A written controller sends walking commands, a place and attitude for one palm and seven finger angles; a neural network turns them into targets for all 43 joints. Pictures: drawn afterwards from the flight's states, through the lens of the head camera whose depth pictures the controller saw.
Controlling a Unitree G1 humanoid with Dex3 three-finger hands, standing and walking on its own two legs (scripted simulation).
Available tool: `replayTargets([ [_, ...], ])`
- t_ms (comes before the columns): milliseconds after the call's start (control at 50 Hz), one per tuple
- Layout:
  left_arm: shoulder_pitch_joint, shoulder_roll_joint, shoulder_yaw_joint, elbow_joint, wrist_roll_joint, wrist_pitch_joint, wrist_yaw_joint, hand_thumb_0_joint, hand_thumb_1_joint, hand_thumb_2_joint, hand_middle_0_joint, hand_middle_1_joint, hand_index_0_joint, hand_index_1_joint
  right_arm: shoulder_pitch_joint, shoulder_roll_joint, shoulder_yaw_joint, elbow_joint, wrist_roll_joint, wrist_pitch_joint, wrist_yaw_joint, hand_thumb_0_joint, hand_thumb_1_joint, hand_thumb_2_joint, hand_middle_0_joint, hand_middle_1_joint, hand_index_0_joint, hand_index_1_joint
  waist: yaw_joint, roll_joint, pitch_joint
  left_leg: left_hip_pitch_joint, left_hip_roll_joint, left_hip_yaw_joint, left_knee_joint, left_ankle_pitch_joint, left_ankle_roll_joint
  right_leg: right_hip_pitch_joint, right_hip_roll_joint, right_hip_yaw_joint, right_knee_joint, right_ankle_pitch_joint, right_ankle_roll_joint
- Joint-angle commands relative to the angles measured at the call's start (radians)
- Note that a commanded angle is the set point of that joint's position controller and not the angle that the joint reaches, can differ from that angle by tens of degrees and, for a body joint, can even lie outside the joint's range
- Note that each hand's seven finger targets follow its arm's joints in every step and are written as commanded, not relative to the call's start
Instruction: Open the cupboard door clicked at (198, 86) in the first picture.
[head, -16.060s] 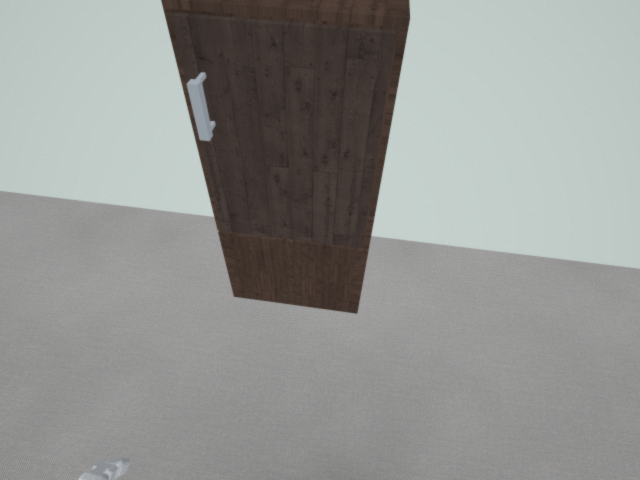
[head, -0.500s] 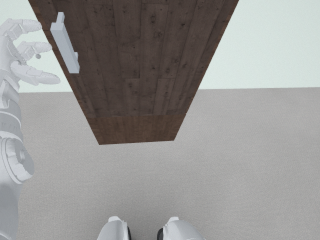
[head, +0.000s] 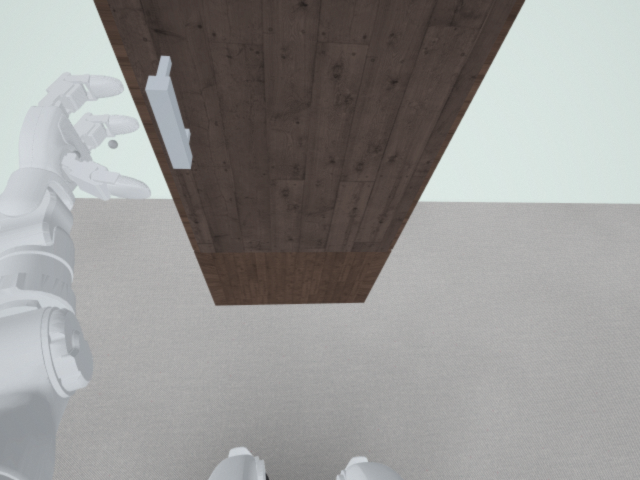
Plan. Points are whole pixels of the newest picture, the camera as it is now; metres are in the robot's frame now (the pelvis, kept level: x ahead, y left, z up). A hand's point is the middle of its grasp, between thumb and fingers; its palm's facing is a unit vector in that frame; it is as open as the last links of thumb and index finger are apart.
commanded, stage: move the hooked fingers beside the handle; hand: left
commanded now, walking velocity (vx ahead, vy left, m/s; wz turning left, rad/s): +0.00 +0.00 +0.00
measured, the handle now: (174, 115) +0.55 +0.16 +0.09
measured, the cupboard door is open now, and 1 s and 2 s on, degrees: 0 0 0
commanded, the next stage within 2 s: slide the fingers in behind the handle in 1.30 s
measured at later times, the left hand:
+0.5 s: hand (131, 141) +0.50 +0.20 +0.10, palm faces -0.01 -1.00 +0.02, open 14.0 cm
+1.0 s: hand (124, 146) +0.50 +0.21 +0.09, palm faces -0.02 -1.00 +0.02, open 14.0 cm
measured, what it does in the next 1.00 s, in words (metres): stands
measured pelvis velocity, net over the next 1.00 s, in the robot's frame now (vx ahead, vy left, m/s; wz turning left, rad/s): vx -0.01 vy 0.00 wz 0.00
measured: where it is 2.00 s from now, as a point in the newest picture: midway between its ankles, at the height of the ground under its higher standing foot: outside the picture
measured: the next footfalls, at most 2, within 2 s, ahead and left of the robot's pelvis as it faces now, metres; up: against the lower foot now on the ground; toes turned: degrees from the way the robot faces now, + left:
none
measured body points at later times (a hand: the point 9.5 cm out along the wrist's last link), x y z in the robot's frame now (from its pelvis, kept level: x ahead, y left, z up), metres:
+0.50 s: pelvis -0.02 +0.00 -0.01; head +0.10 +0.02 +0.42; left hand +0.50 +0.26 +0.10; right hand -0.05 -0.27 -0.11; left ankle +0.01 +0.09 -0.69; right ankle -0.04 -0.11 -0.69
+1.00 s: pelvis -0.01 +0.00 -0.01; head +0.11 +0.03 +0.43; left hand +0.50 +0.26 +0.09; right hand -0.02 -0.27 -0.11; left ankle +0.01 +0.09 -0.69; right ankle -0.04 -0.11 -0.69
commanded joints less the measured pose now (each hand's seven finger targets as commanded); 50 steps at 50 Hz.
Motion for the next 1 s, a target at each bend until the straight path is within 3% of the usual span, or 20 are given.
replayTargets([
  [0, -0.409, 0.224, 0.031, -0.195, -0.014, -0.061, 0.025, 0.000, -0.500, 0.300, -0.300, -1.200, -0.300, -1.200, 0.171, -0.191, -0.069, -0.048, -0.004, -0.017, -0.017, 0.000, -0.900, -0.900, 0.200, 0.300, 0.200, 0.300, -0.013, 0.119, -0.414, 0.502, -0.008, -0.106, -0.049, 0.522, -0.007, -0.030, 0.027, 0.045, -0.058, 0.412, 0.007],
  [100, -0.491, 0.307, 0.079, -0.220, 0.012, -0.118, 0.069, 0.000, -0.500, 0.300, -0.300, -1.200, -0.300, -1.200, 0.153, -0.190, -0.061, -0.056, -0.003, -0.023, -0.019, 0.000, -0.900, -0.900, 0.200, 0.300, 0.200, 0.300, -0.016, 0.098, -0.421, 0.454, -0.013, -0.105, -0.041, 0.456, -0.006, -0.004, 0.025, 0.057, -0.044, 0.389, 0.011],
  [140, -0.528, 0.322, 0.077, -0.226, 0.026, -0.130, 0.074, 0.000, -0.500, 0.300, -0.300, -1.200, -0.300, -1.200, 0.149, -0.191, -0.059, -0.051, -0.003, -0.026, -0.022, 0.000, -0.900, -0.900, 0.200, 0.300, 0.200, 0.300, -0.022, 0.138, -0.441, 0.466, -0.012, -0.108, -0.034, 0.458, -0.008, -0.020, 0.023, 0.060, -0.037, 0.384, 0.010],
  [220, -0.532, 0.233, 0.004, -0.197, 0.027, -0.122, 0.056, 0.000, -0.500, 0.300, -0.300, -1.200, -0.300, -1.200, 0.152, -0.185, -0.057, -0.047, -0.003, -0.029, -0.020, 0.000, -0.900, -0.900, 0.200, 0.300, 0.200, 0.300, -0.036, 0.187, -0.443, 0.515, -0.007, -0.123, -0.033, 0.461, -0.016, -0.072, 0.027, 0.049, -0.041, 0.343, 0.003],
  [240, -0.528, 0.253, 0.017, -0.173, 0.026, -0.113, 0.052, 0.000, -0.500, 0.300, -0.300, -1.200, -0.300, -1.200, 0.156, -0.191, -0.059, -0.039, -0.002, -0.029, -0.024, 0.000, -0.900, -0.900, 0.200, 0.300, 0.200, 0.300, -0.038, 0.166, -0.441, 0.510, -0.002, -0.126, -0.037, 0.447, -0.016, -0.077, 0.026, 0.049, -0.046, 0.334, 0.006],
  [260, -0.525, 0.221, -0.012, -0.155, 0.023, -0.100, 0.044, 0.000, -0.500, 0.300, -0.300, -1.200, -0.300, -1.200, 0.154, -0.191, -0.057, -0.039, -0.001, -0.029, -0.023, 0.000, -0.900, -0.900, 0.200, 0.300, 0.200, 0.300, -0.044, 0.177, -0.422, 0.503, -0.003, -0.127, -0.043, 0.423, -0.017, -0.091, 0.027, 0.046, -0.051, 0.314, 0.005],
  [280, -0.528, 0.201, -0.025, -0.119, 0.014, -0.084, 0.039, 0.000, -0.500, 0.300, -0.300, -1.200, -0.300, -1.200, 0.158, -0.194, -0.057, -0.036, 0.001, -0.030, -0.024, 0.000, -0.900, -0.900, 0.200, 0.300, 0.200, 0.300, -0.058, 0.138, -0.386, 0.476, -0.003, -0.128, -0.047, 0.376, -0.013, -0.105, 0.028, 0.044, -0.060, 0.286, 0.006],
  [300, -0.536, 0.204, -0.029, -0.088, 0.012, -0.070, 0.034, 0.000, -0.500, 0.300, -0.300, -1.200, -0.300, -1.200, 0.162, -0.199, -0.055, -0.031, 0.001, -0.031, -0.028, 0.000, -0.900, -0.900, 0.200, 0.300, 0.200, 0.300, -0.067, 0.107, -0.345, 0.435, -0.004, -0.129, -0.053, 0.336, -0.009, -0.108, 0.027, 0.044, -0.066, 0.262, 0.008],
  [340, -0.577, 0.237, -0.010, -0.079, 0.009, -0.061, 0.036, 0.000, -0.500, 0.300, -0.300, -1.200, -0.300, -1.200, 0.173, -0.207, -0.052, -0.029, 0.000, -0.036, -0.034, 0.000, -0.900, -0.900, 0.200, 0.300, 0.200, 0.300, -0.076, 0.096, -0.345, 0.410, -0.005, -0.130, -0.055, 0.308, -0.004, -0.108, 0.024, 0.048, -0.065, 0.244, 0.009],
  [400, -0.576, 0.244, 0.005, -0.139, 0.012, -0.080, 0.048, 0.000, -0.500, 0.300, -0.300, -1.200, -0.300, -1.200, 0.186, -0.201, -0.054, -0.032, -0.010, -0.047, -0.029, 0.000, -0.900, -0.900, 0.200, 0.300, 0.200, 0.300, -0.053, 0.147, -0.419, 0.457, -0.005, -0.132, -0.047, 0.360, -0.008, -0.105, 0.024, 0.048, -0.055, 0.264, 0.004],
  [460, -0.580, 0.332, 0.074, -0.178, 0.021, -0.114, 0.069, 0.000, -0.500, 0.300, -0.300, -1.200, -0.300, -1.200, 0.199, -0.201, -0.054, -0.031, -0.014, -0.048, -0.025, 0.000, -0.900, -0.900, 0.200, 0.300, 0.200, 0.300, -0.030, 0.166, -0.487, 0.454, -0.007, -0.126, -0.032, 0.394, -0.010, -0.060, 0.027, 0.056, -0.040, 0.299, 0.005],
  [540, -0.500, 0.417, 0.127, -0.110, 0.045, -0.094, 0.077, 0.000, -0.500, 0.300, -0.300, -1.200, -0.300, -1.200, 0.199, -0.202, -0.049, -0.048, -0.006, -0.040, -0.025, 0.000, -0.900, -0.900, 0.200, 0.300, 0.200, 0.300, -0.018, 0.108, -0.430, 0.326, -0.016, -0.091, -0.037, 0.351, 0.003, 0.030, 0.025, 0.072, -0.048, 0.333, 0.014],
  [620, -0.486, 0.391, 0.093, -0.126, 0.048, -0.084, 0.056, 0.000, -0.500, 0.300, -0.300, -1.200, -0.300, -1.200, 0.200, -0.198, -0.048, -0.062, -0.003, -0.031, -0.028, 0.000, -0.900, -0.900, 0.200, 0.300, 0.200, 0.300, -0.021, 0.123, -0.409, 0.307, -0.019, -0.081, -0.041, 0.329, 0.005, 0.037, 0.026, 0.078, -0.056, 0.331, 0.013],
  [680, -0.486, 0.402, 0.106, -0.173, 0.029, -0.100, 0.032, 0.000, -0.500, 0.300, -0.300, -1.200, -0.300, -1.200, 0.204, -0.203, -0.055, -0.056, -0.002, -0.031, -0.031, 0.000, -0.900, -0.900, 0.200, 0.300, 0.200, 0.300, -0.017, 0.155, -0.455, 0.377, -0.012, -0.087, -0.040, 0.367, -0.001, 0.023, 0.031, 0.072, -0.056, 0.346, 0.010],
  [740, -0.490, 0.338, 0.068, -0.179, 0.002, -0.105, 0.003, 0.000, -0.500, 0.300, -0.300, -1.200, -0.300, -1.200, 0.205, -0.201, -0.058, -0.044, 0.001, -0.030, -0.031, 0.000, -0.900, -0.900, 0.200, 0.300, 0.200, 0.300, -0.034, 0.153, -0.452, 0.423, -0.009, -0.095, -0.037, 0.399, -0.001, -0.009, 0.036, 0.064, -0.059, 0.360, 0.009],
  [760, -0.496, 0.280, 0.024, -0.162, -0.006, -0.095, -0.005, 0.000, -0.500, 0.300, -0.300, -1.200, -0.300, -1.200, 0.200, -0.197, -0.058, -0.038, 0.003, -0.029, -0.030, 0.000, -0.900, -0.900, 0.200, 0.300, 0.200, 0.300, -0.050, 0.146, -0.420, 0.423, -0.010, -0.096, -0.039, 0.387, 0.000, -0.032, 0.036, 0.061, -0.066, 0.348, 0.011],
  [840, -0.516, 0.270, 0.016, -0.154, -0.006, -0.074, -0.002, 0.000, -0.500, 0.300, -0.300, -1.200, -0.300, -1.200, 0.206, -0.205, -0.061, -0.022, -0.001, -0.029, -0.032, 0.000, -0.900, -0.900, 0.200, 0.300, 0.200, 0.300, -0.053, 0.166, -0.400, 0.462, -0.004, -0.118, -0.044, 0.397, -0.004, -0.094, 0.032, 0.046, -0.063, 0.310, 0.005],
  [880, -0.515, 0.211, -0.019, -0.146, -0.007, -0.067, 0.011, 0.000, -0.500, 0.300, -0.300, -1.200, -0.300, -1.200, 0.202, -0.199, -0.062, -0.020, -0.005, -0.033, -0.029, 0.000, -0.900, -0.900, 0.200, 0.300, 0.200, 0.300, -0.063, 0.151, -0.372, 0.471, 0.000, -0.126, -0.044, 0.388, -0.006, -0.131, 0.032, 0.040, -0.067, 0.284, 0.007],
  [920, -0.522, 0.263, 0.026, -0.154, -0.003, -0.075, 0.032, 0.000, -0.500, 0.300, -0.300, -1.200, -0.300, -1.200, 0.204, -0.205, -0.061, -0.021, -0.008, -0.035, -0.028, 0.000, -0.900, -0.900, 0.200, 0.300, 0.200, 0.300, -0.049, 0.158, -0.384, 0.462, -0.003, -0.127, -0.038, 0.400, -0.006, -0.120, 0.031, 0.043, -0.055, 0.289, 0.002],
  [980, -0.556, 0.281, 0.037, -0.160, 0.012, -0.085, 0.058, 0.000, -0.500, 0.300, -0.300, -1.200, -0.300, -1.200, 0.196, -0.200, -0.057, -0.024, -0.011, -0.039, -0.023, 0.000, -0.900, -0.900, 0.200, 0.300, 0.200, 0.300, -0.049, 0.160, -0.409, 0.449, -0.006, -0.123, -0.024, 0.419, -0.007, -0.103, 0.029, 0.048, -0.043, 0.315, 0.006],
])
